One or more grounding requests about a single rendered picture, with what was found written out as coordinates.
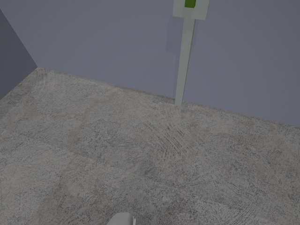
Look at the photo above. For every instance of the left robot thigh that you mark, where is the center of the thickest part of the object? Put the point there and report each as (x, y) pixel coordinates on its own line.
(122, 218)

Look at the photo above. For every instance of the panel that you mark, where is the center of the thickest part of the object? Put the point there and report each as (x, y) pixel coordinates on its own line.
(190, 15)

